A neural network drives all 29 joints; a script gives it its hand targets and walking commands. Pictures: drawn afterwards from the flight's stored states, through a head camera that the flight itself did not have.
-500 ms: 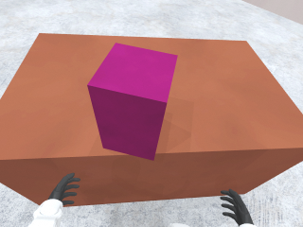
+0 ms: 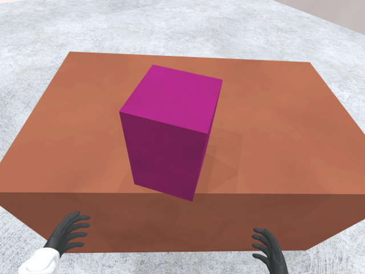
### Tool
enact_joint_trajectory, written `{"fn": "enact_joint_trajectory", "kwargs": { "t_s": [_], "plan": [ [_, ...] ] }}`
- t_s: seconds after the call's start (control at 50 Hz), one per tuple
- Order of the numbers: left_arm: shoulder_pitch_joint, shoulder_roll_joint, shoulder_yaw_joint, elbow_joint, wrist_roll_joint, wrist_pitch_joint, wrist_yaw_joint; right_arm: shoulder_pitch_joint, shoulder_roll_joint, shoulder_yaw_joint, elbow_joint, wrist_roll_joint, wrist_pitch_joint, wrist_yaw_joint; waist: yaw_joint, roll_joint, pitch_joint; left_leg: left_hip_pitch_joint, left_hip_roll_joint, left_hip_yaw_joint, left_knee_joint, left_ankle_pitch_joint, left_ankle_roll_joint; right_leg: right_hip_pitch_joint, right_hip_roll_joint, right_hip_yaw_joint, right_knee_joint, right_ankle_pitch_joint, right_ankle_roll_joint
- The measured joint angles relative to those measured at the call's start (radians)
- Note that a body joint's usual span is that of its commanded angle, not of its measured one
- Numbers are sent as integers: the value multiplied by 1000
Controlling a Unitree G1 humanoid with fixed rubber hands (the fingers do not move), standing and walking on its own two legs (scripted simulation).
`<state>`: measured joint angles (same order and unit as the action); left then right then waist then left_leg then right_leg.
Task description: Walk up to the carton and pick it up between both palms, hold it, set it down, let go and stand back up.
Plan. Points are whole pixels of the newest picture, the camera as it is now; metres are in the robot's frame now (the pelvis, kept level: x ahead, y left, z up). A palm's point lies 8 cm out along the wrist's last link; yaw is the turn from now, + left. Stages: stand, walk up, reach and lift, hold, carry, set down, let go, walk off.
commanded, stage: reach and lift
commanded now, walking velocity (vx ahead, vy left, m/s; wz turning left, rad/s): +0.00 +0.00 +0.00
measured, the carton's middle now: (173, 137) +0.43 +0.02 +0.03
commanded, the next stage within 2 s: none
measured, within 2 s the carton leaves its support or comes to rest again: neither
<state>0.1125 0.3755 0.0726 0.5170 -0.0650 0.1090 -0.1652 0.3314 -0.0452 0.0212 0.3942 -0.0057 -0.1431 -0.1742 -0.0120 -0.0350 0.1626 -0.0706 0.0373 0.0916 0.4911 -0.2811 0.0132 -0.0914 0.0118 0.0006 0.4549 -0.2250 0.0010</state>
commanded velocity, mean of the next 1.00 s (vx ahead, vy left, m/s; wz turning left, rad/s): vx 0.00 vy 0.00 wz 0.00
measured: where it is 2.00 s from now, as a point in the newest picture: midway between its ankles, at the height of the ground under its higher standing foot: outside the picture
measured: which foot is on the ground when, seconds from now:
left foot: down 0.00-1.00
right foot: down 0.00-1.00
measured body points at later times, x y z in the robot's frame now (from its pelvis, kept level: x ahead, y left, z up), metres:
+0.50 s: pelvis +0.04 +0.04 +0.00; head +0.06 +0.06 +0.45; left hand +0.21 +0.31 -0.02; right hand +0.19 -0.13 -0.03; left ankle +0.00 +0.11 -0.74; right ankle +0.02 -0.12 -0.74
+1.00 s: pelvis +0.03 +0.04 +0.00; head +0.02 +0.07 +0.45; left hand +0.28 +0.30 +0.03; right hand +0.27 -0.11 +0.03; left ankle +0.00 +0.11 -0.74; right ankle +0.02 -0.12 -0.74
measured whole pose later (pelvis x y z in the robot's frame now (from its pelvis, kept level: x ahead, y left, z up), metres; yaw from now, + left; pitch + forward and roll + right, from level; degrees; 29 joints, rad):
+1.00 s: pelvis +0.03 +0.04 +0.00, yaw +2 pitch -7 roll -4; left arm 0.08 0.47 -0.04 0.18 -0.30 0.03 -0.17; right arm 0.19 0.06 0.05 0.15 0.11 -0.13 -0.37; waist 0.02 0.00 0.11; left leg -0.06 0.02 0.05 0.54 -0.35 0.06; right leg 0.00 0.00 -0.01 0.34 -0.22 0.01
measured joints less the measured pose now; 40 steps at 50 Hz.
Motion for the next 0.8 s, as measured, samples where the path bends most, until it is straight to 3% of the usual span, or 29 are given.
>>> {"fn": "enact_joint_trajectory", "kwargs": {
  "t_s": [0.14,0.36,0.56,0.7,0.8],
  "plan": [
    [39,-3,-2,-130,-11,-95,2,83,65,39,-6,83,-70,-27,28,-42,25,-13,5,-4,-2,-12,1,4,4,-5,-35,6,3],
    [164,38,-25,-239,-83,-167,-26,116,86,58,-71,87,-233,-68,29,39,-36,-5,-8,7,-4,-51,25,38,-8,9,-102,8,33],
    [245,38,-55,-332,-124,-232,-58,142,78,61,-96,103,-306,-104,52,60,-6,-1,-17,-24,6,-54,32,81,-10,-9,-160,34,16],
    [191,57,-94,-353,-164,-290,-55,127,131,50,-137,96,-315,-127,56,45,3,-52,-17,-40,57,-59,45,32,-8,-17,-106,21,16],
    [84,88,-111,-312,-202,-271,-37,36,151,45,-152,87,-243,-152,56,38,-15,-77,-14,-44,101,-74,49,4,-4,-17,-50,-5,9]
  ]
}}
